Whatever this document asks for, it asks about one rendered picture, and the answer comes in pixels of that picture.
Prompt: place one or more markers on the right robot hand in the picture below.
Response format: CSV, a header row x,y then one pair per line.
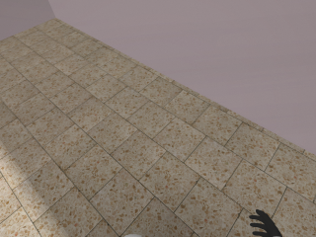
x,y
269,225

